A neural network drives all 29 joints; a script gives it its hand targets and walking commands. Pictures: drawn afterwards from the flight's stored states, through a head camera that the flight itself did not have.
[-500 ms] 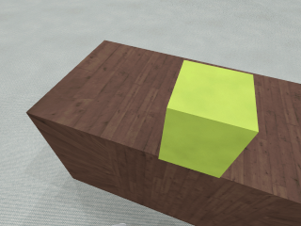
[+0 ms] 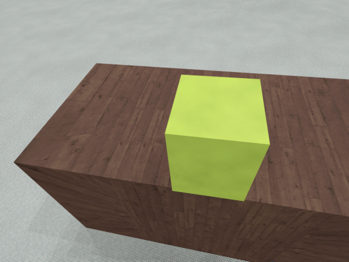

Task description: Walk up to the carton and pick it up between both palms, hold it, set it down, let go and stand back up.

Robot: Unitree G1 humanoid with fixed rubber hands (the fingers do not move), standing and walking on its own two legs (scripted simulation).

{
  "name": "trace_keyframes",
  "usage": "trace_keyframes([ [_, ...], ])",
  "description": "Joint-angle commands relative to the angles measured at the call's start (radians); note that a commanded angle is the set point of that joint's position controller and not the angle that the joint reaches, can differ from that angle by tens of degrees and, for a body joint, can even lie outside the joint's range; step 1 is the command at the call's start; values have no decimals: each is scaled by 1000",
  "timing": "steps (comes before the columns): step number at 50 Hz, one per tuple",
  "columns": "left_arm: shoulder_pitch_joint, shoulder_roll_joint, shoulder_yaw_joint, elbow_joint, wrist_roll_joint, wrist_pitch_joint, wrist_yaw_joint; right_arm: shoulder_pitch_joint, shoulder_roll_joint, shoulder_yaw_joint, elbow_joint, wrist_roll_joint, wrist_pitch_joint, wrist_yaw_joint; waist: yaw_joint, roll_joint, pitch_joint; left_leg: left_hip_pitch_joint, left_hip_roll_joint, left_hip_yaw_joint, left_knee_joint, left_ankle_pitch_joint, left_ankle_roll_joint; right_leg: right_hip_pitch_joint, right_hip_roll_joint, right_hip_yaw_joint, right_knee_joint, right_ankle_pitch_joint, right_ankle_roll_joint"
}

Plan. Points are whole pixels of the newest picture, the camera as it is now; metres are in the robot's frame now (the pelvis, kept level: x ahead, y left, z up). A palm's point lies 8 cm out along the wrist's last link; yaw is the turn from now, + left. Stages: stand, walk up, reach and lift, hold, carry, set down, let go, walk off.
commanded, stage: walk up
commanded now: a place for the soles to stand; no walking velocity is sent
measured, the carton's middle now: (213, 138) +0.43 -0.07 +0.03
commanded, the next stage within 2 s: stand in 1.86 s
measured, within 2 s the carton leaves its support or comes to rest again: neither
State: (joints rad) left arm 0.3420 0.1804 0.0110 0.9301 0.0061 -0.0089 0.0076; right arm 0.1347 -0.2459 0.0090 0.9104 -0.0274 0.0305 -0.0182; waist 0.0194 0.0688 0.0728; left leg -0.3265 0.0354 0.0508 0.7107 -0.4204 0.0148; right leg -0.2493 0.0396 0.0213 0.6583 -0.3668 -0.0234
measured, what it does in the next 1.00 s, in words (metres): stands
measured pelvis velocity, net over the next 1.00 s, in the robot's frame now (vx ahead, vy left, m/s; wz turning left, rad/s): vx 0.01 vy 0.00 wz -0.23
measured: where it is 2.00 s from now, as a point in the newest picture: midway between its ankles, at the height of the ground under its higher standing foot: outside the picture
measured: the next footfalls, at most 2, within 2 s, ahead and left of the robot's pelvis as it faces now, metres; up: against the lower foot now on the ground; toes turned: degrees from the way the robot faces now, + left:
none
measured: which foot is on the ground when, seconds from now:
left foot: down 0.00-1.00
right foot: down 0.00-1.00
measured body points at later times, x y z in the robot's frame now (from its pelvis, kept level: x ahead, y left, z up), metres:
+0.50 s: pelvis +0.00 +0.01 +0.01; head +0.02 +0.00 +0.46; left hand +0.07 +0.25 -0.13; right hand +0.05 -0.26 -0.14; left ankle +0.03 +0.11 -0.72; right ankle -0.01 -0.11 -0.72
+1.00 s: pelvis +0.01 +0.00 +0.00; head +0.03 -0.02 +0.45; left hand +0.13 +0.24 -0.12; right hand +0.04 -0.28 -0.15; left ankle +0.03 +0.11 -0.72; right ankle -0.01 -0.11 -0.72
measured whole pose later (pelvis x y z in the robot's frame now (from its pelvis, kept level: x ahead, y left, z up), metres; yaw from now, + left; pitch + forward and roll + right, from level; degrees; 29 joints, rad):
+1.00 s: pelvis +0.01 +0.00 +0.00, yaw -13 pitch -1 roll +2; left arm 0.29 0.23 -0.01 0.85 -0.01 -0.01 0.04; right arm 0.14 -0.29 0.00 0.95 -0.02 0.07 0.00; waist -0.01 0.01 0.07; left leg -0.26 0.05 0.22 0.64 -0.36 0.01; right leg -0.32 0.10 0.25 0.73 -0.38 -0.01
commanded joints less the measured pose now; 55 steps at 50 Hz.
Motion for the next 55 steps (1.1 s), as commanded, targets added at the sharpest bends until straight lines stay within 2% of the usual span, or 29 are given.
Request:
trace_keyframes([
  [1,-42,182,26,-93,1,-22,-4,27,-82,-10,-54,1,-56,-7,-48,-200,-88,184,56,-64,-224,416,26,-36,-191,197,-158,621,-62],
  [2,-6,157,17,-86,-6,-25,-10,3,-109,-15,-60,4,-61,-8,-22,-178,-138,246,89,-97,-211,493,45,-57,-150,167,-137,558,-35],
  [3,19,151,12,-84,-10,-23,-10,-9,-116,-16,-54,5,-56,-5,-5,-170,-146,235,104,-114,-205,442,60,-52,-123,150,-148,398,-28],
  [4,32,145,13,-76,-11,-16,-5,-20,-113,-14,-40,8,-47,0,5,-136,-114,189,102,-115,-217,329,66,-48,-115,167,-181,257,-31],
  [5,31,151,15,-71,-8,-11,-1,-26,-107,-14,-36,9,-38,4,4,-111,-78,167,93,-110,-240,232,63,-58,-122,193,-206,190,-36],
  [8,12,184,18,-61,-12,-11,1,-9,-101,-7,-28,10,-33,1,-11,-84,-38,178,89,-82,-275,221,49,-111,-121,204,-210,199,-36],
  [10,14,175,14,-60,-11,-14,1,-1,-107,-10,-19,14,-36,2,-6,-40,-34,170,103,-88,-299,177,53,-115,-102,197,-193,170,-32],
  [13,13,169,12,-53,-8,-19,4,-11,-112,-13,-12,18,-34,3,-3,-17,-7,147,124,-96,-341,106,63,-121,-84,193,-174,149,-30],
  [20,-2,180,9,-53,-6,-29,9,-3,-127,-19,-5,14,-24,5,-10,-52,-13,174,132,-47,-337,45,65,-158,-75,219,-171,150,-26],
  [26,0,203,8,-66,-9,-30,16,10,-133,-21,-7,8,-17,5,-26,-108,-57,248,109,5,-267,115,65,-205,-85,284,-179,216,-28],
  [30,-5,209,8,-80,-10,-26,22,19,-142,-23,-7,7,-12,2,-31,-141,-69,271,114,11,-245,145,73,-227,-76,305,-159,248,-28],
  [33,1,215,10,-85,-7,-24,24,26,-143,-24,-5,5,-7,1,-32,-133,-57,277,125,12,-250,142,77,-247,-66,306,-135,249,-27],
  [36,16,208,9,-91,-7,-21,27,31,-158,-28,-6,7,-6,0,-27,-119,-64,274,170,2,-273,157,103,-241,-42,259,-61,271,-14],
  [37,26,203,9,-95,-4,-21,28,25,-165,-30,-4,1,-5,-1,-21,-91,-71,281,192,3,-274,174,113,-233,-38,239,-36,275,-9],
  [38,28,200,9,-97,-3,-19,29,24,-169,-32,-4,2,-3,-1,-21,-91,-75,270,215,-3,-279,188,124,-223,-35,224,-11,277,-8],
  [40,36,197,12,-106,-1,-17,30,15,-181,-35,-8,-1,1,0,-13,-68,-76,247,243,7,-276,197,132,-201,-35,207,12,264,-7],
  [41,41,202,13,-111,-2,-16,30,6,-180,-35,-13,0,4,2,-12,-72,-64,234,235,24,-263,197,128,-198,-40,214,6,274,-10],
  [43,43,221,17,-117,-5,-19,30,-17,-167,-33,-24,0,12,7,-10,-86,-54,222,177,72,-198,184,99,-202,-61,274,-49,341,-26],
  [44,41,240,22,-122,-7,-20,31,-25,-160,-30,-32,-1,16,10,-12,-105,-41,209,141,83,-156,159,81,-213,-77,329,-87,359,-37],
  [45,36,256,27,-126,-7,-21,33,-17,-141,-27,-35,-1,21,13,-21,-159,-37,202,91,88,-111,121,56,-225,-106,417,-148,355,-54],
  [46,26,278,34,-131,-11,-19,34,-9,-131,-24,-43,1,25,14,-25,-193,-19,184,43,78,-76,69,34,-240,-134,525,-214,333,-70],
  [47,12,288,39,-134,-16,-16,36,-6,-124,-24,-42,4,24,15,-25,-214,2,165,10,59,-71,16,23,-244,-144,590,-258,297,-85],
  [48,1,285,40,-133,-16,-14,38,-1,-115,-20,-43,6,20,14,-32,-223,12,148,-4,37,-87,-6,20,-226,-143,613,-269,293,-96],
  [49,-1,280,38,-137,-16,-12,39,0,-119,-19,-41,8,14,14,-29,-208,1,150,-4,29,-101,5,21,-212,-133,605,-268,301,-93],
  [50,-18,275,36,-140,-12,-12,39,8,-113,-18,-39,11,5,14,-38,-219,-17,170,5,18,-130,50,27,-201,-119,570,-245,326,-91],
  [52,-69,247,27,-155,-5,-12,37,68,-117,-13,-20,20,-14,10,-67,-221,-105,267,58,-10,-215,184,52,-187,-66,443,-165,330,-55],
  [53,-66,217,18,-156,-4,-11,34,78,-147,-20,-12,17,-20,6,-64,-198,-134,329,115,-42,-245,252,81,-212,-25,366,-88,325,-24],
  [54,-46,191,6,-155,-5,-10,31,83,-178,-28,-6,15,-22,0,-58,-135,-155,372,197,-89,-290,306,121,-238,12,290,22,279,5],
  [55,-13,174,7,-148,-5,-5,31,76,-204,-34,-5,8,-21,-6,-43,-72,-157,380,303,-140,-328,379,179,-247,35,206,138,152,27],
])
